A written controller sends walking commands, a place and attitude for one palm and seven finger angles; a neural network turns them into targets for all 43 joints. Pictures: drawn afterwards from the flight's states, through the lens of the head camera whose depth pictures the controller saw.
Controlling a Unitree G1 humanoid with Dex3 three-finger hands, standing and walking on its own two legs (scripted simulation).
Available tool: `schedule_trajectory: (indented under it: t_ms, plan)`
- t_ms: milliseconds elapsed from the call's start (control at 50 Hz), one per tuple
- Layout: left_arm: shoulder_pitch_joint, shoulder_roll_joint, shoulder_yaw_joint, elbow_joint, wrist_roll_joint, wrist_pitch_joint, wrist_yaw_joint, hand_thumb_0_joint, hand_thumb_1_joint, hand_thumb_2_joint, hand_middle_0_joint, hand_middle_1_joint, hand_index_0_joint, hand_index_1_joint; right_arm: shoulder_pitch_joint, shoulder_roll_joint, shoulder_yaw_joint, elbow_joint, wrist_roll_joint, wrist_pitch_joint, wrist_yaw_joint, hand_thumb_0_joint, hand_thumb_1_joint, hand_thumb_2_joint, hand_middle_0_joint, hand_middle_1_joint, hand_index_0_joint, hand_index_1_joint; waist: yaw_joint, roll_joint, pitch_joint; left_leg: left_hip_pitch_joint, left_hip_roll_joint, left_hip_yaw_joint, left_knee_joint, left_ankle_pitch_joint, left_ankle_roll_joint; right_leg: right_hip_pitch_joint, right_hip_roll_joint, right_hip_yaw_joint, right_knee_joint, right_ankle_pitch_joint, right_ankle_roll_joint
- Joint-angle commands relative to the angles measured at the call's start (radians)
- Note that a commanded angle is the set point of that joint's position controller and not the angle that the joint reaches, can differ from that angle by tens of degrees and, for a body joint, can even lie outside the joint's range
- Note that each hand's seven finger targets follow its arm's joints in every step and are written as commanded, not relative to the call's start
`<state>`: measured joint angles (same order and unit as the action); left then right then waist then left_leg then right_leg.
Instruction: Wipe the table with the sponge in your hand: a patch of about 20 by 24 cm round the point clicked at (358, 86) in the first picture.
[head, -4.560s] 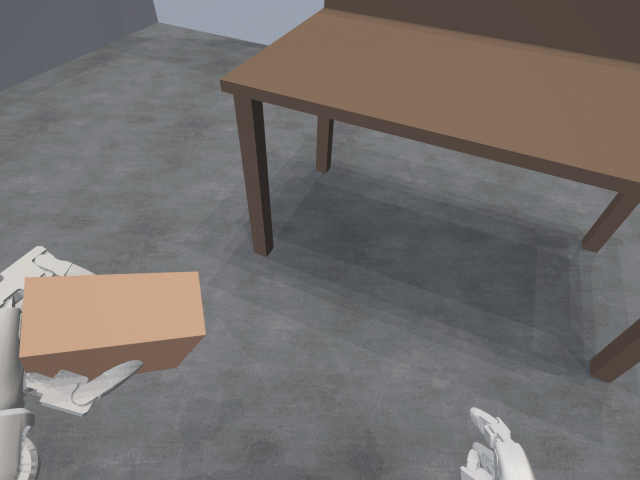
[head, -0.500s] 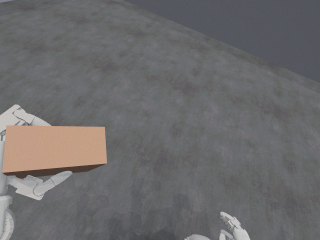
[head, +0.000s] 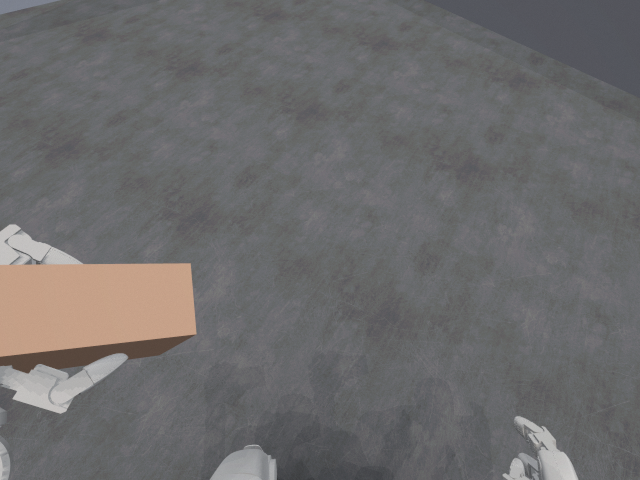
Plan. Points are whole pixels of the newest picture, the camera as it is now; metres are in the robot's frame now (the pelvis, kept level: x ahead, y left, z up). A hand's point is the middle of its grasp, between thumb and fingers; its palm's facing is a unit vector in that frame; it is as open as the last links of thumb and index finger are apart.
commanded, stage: walk to a spot facing it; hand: left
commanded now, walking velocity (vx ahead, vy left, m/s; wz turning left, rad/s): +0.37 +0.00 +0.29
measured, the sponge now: (124, 318) +0.23 +0.20 +0.15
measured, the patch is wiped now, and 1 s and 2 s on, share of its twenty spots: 0.00 0.00 0.00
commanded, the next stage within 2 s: turn to face it in 0.74 s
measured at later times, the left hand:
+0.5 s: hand (106, 246) +0.30 +0.23 +0.17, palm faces +0.55 -0.69 -0.48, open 10.3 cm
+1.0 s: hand (92, 186) +0.39 +0.29 +0.16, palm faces +0.60 -0.66 -0.44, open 10.3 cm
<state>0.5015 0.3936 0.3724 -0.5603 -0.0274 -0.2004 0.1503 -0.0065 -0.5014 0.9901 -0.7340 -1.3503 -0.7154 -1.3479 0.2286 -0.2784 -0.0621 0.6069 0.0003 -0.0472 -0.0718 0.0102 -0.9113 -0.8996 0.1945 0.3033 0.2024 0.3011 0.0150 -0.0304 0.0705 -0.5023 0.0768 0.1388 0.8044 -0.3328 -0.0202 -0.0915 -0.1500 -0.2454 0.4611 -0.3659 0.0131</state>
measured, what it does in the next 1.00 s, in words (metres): walks ahead, turning left: left foot, then right foot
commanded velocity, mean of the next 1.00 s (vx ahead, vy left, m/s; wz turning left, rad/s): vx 0.23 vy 0.00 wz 0.33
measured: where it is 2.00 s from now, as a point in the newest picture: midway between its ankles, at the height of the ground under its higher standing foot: (363, 475)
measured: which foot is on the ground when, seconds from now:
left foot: up 0.00-0.08, down 0.10-0.44, up 0.46-0.84, down 0.86-1.00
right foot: down 0.00-0.08, up 0.10-0.42, down 0.44-0.86, up 0.88-1.00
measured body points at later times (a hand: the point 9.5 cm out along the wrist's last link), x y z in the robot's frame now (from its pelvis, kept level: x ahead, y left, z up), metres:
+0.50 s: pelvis +0.12 -0.03 -0.02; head +0.14 -0.07 +0.42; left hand +0.26 +0.27 +0.20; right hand +0.31 -0.21 -0.15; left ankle +0.07 +0.12 -0.69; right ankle +0.16 -0.13 -0.74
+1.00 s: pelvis +0.23 -0.01 -0.02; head +0.27 +0.02 +0.43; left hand +0.35 +0.32 +0.19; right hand +0.46 -0.17 -0.11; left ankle +0.24 +0.11 -0.74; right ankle +0.22 -0.14 -0.66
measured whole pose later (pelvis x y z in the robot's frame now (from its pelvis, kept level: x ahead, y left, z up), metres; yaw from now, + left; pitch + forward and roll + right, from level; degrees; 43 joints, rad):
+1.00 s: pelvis +0.23 -0.01 -0.02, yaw +17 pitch +0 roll +0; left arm 0.42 0.43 0.42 -0.56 -0.03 -0.19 0.16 -0.01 -0.50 0.99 -0.73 -1.35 -0.71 -1.35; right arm 0.15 -0.15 -0.01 0.58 0.02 -0.04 -0.04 0.01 -0.91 -0.90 0.19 0.30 0.20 0.30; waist -0.02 -0.04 0.11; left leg -0.37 0.04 0.12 0.62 -0.26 0.03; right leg -0.48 -0.09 -0.08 1.20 -0.54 0.05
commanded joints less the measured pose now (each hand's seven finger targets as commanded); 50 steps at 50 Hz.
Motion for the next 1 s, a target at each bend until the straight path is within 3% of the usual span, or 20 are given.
schedule_trajectory:
  t_ms: [0, 40, 60, 80, 120, 220, 280, 380, 400, 420, 440, 520, 620, 700, 800, 820, 840, 860, 880, 980]
  plan:
    - [-0.067, 0.139, 0.121, -0.162, -0.013, -0.039, 0.054, 0.0, 0.1, 1.3, -1.2, -1.6, -1.2, -1.6, -0.073, -0.008, -0.009, -0.185, 0.005, -0.05, 0.005, 0.0, -0.9, -0.9, 0.2, 0.3, 0.2, 0.3, 0.005, -0.17, -0.157, 0.163, -0.088, 0.132, -0.239, 0.036, 0.021, 0.052, -0.174, 0.096, 0.049, 0.6, -0.103]
    - [-0.099, 0.121, 0.088, -0.224, -0.013, -0.056, 0.056, 0.0, 0.1, 1.3, -1.2, -1.6, -1.2, -1.6, -0.049, -0.029, -0.021, -0.201, 0.012, -0.045, -0.005, 0.0, -0.9, -0.9, 0.2, 0.3, 0.2, 0.3, -0.051, 0.036, -0.278, 0.518, -0.055, 0.051, -0.345, 0.178, 0.066, -0.12, -0.101, 0.019, 0.442, 0.529, -0.023]
    - [-0.098, 0.118, 0.094, -0.26, -0.01, -0.075, 0.058, 0.0, 0.1, 1.3, -1.2, -1.6, -1.2, -1.6, -0.069, -0.055, -0.028, -0.201, 0.007, -0.045, -0.002, 0.0, -0.9, -0.9, 0.2, 0.3, 0.2, 0.3, -0.049, 0.311, -0.305, 0.676, 0.176, -0.309, -0.381, 0.375, 0.187, -0.37, 0.031, 0.025, 0.71, 0.017, 0.027]
    - [-0.119, 0.145, 0.101, -0.281, 0.001, -0.088, 0.066, 0.0, 0.1, 1.3, -1.2, -1.6, -1.2, -1.6, -0.065, -0.045, -0.01, -0.203, 0.004, -0.056, 0.01, 0.0, -0.9, -0.9, 0.2, 0.3, 0.2, 0.3, -0.037, 0.375, -0.301, 0.726, 0.355, -0.633, -0.42, 0.633, 0.304, -0.543, 0.102, 0.138, 0.886, -0.291, 0.015]
    - [-0.144, 0.218, 0.143, -0.171, 0.013, -0.08, 0.033, 0.0, 0.1, 1.3, -1.2, -1.6, -1.2, -1.6, -0.097, -0.058, -0.012, -0.173, 0.011, -0.067, 0.025, 0.0, -0.9, -0.9, 0.2, 0.3, 0.2, 0.3, -0.024, 0.163, -0.2, 0.517, 0.355, -0.592, -0.474, 0.376, 0.308, -0.603, 0.023, 0.247, 0.913, -0.209, 0.007]
    - [-0.049, 0.194, 0.17, -0.375, -0.005, -0.099, 0.026, 0.0, 0.1, 1.3, -1.2, -1.6, -1.2, -1.6, -0.115, -0.023, 0.0, -0.155, 0.019, -0.095, 0.029, 0.0, -0.9, -0.9, 0.2, 0.3, 0.2, 0.3, 0.006, 0.299, -0.166, 0.27, 0.207, -0.229, -0.521, 0.167, 0.212, -0.439, -0.002, 0.17, 0.599, 0.0, 0.031]
    - [-0.005, 0.134, 0.135, -0.276, -0.015, -0.104, 0.017, 0.0, 0.1, 1.3, -1.2, -1.6, -1.2, -1.6, -0.101, -0.015, 0.011, -0.141, 0.011, -0.117, 0.03, 0.0, -0.9, -0.9, 0.2, 0.3, 0.2, 0.3, -0.003, 0.315, -0.161, 0.193, 0.195, -0.149, -0.539, 0.103, 0.183, -0.276, 0.039, 0.1, 0.382, 0.034, 0.041]
    - [-0.1, 0.101, 0.1, -0.031, 0.0, -0.058, 0.012, 0.0, 0.1, 1.3, -1.2, -1.6, -1.2, -1.6, -0.089, -0.015, 0.009, -0.112, 0.012, -0.09, 0.002, 0.0, -0.9, -0.9, 0.2, 0.3, 0.2, 0.3, 0.003, 0.075, -0.156, 0.106, 0.123, -0.087, -0.243, -0.143, 0.109, -0.026, 0.093, 0.063, 0.065, 0.03, 0.034]
    - [-0.145, 0.114, 0.09, -0.008, 0.011, -0.045, 0.012, 0.0, 0.1, 1.3, -1.2, -1.6, -1.2, -1.6, -0.085, 0.003, 0.012, -0.109, 0.019, -0.079, 0.001, 0.0, -0.9, -0.9, 0.2, 0.3, 0.2, 0.3, 0.005, -0.126, -0.165, 0.014, 0.035, -0.02, 0.036, -0.187, 0.076, 0.026, -0.035, 0.265, -0.07, -0.079, -0.021]
    - [-0.147, 0.147, 0.094, 0.02, 0.018, -0.026, 0.016, 0.0, 0.1, 1.3, -1.2, -1.6, -1.2, -1.6, -0.118, 0.019, 0.02, -0.135, 0.018, -0.075, 0.001, 0.0, -0.9, -0.9, 0.2, 0.3, 0.2, 0.3, 0.022, -0.406, -0.146, -0.223, -0.084, -0.03, 0.349, -0.272, 0.038, 0.11, -0.264, 0.71, -0.194, -0.065, -0.142]
    - [-0.206, 0.168, 0.102, -0.003, 0.002, -0.025, 0.015, 0.0, 0.1, 1.3, -1.2, -1.6, -1.2, -1.6, -0.162, -0.016, 0.021, -0.13, 0.012, -0.082, 0.002, 0.0, -0.9, -0.9, 0.2, 0.3, 0.2, 0.3, 0.023, -0.314, -0.116, -0.273, -0.053, -0.152, 0.501, -0.225, 0.025, 0.081, -0.361, 0.77, -0.251, -0.039, -0.179]
    - [-0.231, 0.181, 0.096, -0.112, 0.008, -0.063, 0.006, 0.0, 0.1, 1.3, -1.2, -1.6, -1.2, -1.6, -0.17, -0.019, 0.026, -0.098, 0.01, -0.054, 0.009, 0.0, -0.9, -0.9, 0.2, 0.3, 0.2, 0.3, -0.003, -0.111, -0.078, -0.2, 0.015, -0.148, 0.527, -0.03, -0.006, -0.037, -0.25, 0.398, -0.192, 0.132, -0.139]
    - [-0.105, 0.209, 0.151, -0.245, 0.005, -0.082, 0.032, 0.0, 0.1, 1.3, -1.2, -1.6, -1.2, -1.6, -0.158, -0.024, 0.006, -0.14, -0.002, -0.046, 0.015, 0.0, -0.9, -0.9, 0.2, 0.3, 0.2, 0.3, -0.003, -0.058, -0.128, -0.104, 0.031, -0.057, 0.217, 0.006, -0.01, 0.049, -0.236, 0.153, -0.143, 0.43, -0.132]
    - [0.054, 0.192, 0.204, -0.284, -0.017, -0.074, 0.055, 0.0, 0.1, 1.3, -1.2, -1.6, -1.2, -1.6, -0.125, 0.003, -0.002, -0.206, -0.002, -0.035, 0.02, 0.0, -0.9, -0.9, 0.2, 0.3, 0.2, 0.3, 0.037, -0.094, -0.174, -0.051, 0.0, 0.043, -0.057, -0.027, -0.004, 0.14, -0.236, 0.132, -0.049, 0.675, -0.143]
    - [0.034, 0.155, 0.179, -0.247, -0.029, -0.06, 0.066, 0.0, 0.1, 1.3, -1.2, -1.6, -1.2, -1.6, -0.047, -0.012, -0.027, -0.207, 0.0, -0.015, 0.009, 0.0, -0.9, -0.9, 0.2, 0.3, 0.2, 0.3, -0.043, -0.053, -0.275, 0.337, -0.098, 0.128, -0.325, 0.16, 0.012, -0.017, -0.167, 0.004, 0.334, 0.693, -0.04]
    - [0.041, 0.126, 0.145, -0.241, -0.029, -0.068, 0.061, 0.0, 0.1, 1.3, -1.2, -1.6, -1.2, -1.6, -0.05, -0.03, -0.034, -0.206, 0.007, -0.016, 0.002, 0.0, -0.9, -0.9, 0.2, 0.3, 0.2, 0.3, -0.056, 0.125, -0.294, 0.529, 0.017, -0.052, -0.366, 0.286, 0.069, -0.2, -0.092, 0.001, 0.559, 0.412, 0.007]
    - [0.009, 0.126, 0.138, -0.285, -0.032, -0.092, 0.061, 0.0, 0.1, 1.3, -1.2, -1.6, -1.2, -1.6, -0.07, -0.052, -0.03, -0.214, 0.006, -0.024, 0.007, 0.0, -0.9, -0.9, 0.2, 0.3, 0.2, 0.3, -0.032, 0.369, -0.306, 0.632, 0.321, -0.507, -0.383, 0.76, 0.238, -0.448, 0.073, 0.07, 0.781, -0.257, 0.049]
    - [-0.021, 0.203, 0.178, -0.249, -0.005, -0.1, 0.063, 0.0, 0.1, 1.3, -1.2, -1.6, -1.2, -1.6, -0.064, -0.043, -0.011, -0.209, 0.006, -0.033, 0.018, 0.0, -0.9, -0.9, 0.2, 0.3, 0.2, 0.3, -0.032, 0.285, -0.288, 0.618, 0.408, -0.621, -0.392, 0.832, 0.312, -0.533, 0.089, 0.205, 0.891, -0.328, 0.017]
    - [-0.079, 0.194, 0.148, -0.189, -0.006, -0.09, 0.034, 0.0, 0.1, 1.3, -1.2, -1.6, -1.2, -1.6, -0.071, -0.071, -0.016, -0.192, 0.016, -0.037, 0.032, 0.0, -0.9, -0.9, 0.2, 0.3, 0.2, 0.3, -0.037, 0.175, -0.215, 0.498, 0.378, -0.55, -0.415, 0.684, 0.293, -0.56, 0.047, 0.249, 0.884, -0.258, 0.016]
    - [-0.048, 0.183, 0.143, -0.417, -0.018, -0.091, 0.022, 0.0, 0.1, 1.3, -1.2, -1.6, -1.2, -1.6, -0.095, -0.032, -0.006, -0.167, 0.018, -0.074, 0.041, 0.0, -0.9, -0.9, 0.2, 0.3, 0.2, 0.3, -0.015, 0.301, -0.216, 0.37, 0.203, -0.289, -0.414, 0.59, 0.203, -0.436, 0.046, 0.179, 0.605, -0.076, 0.06]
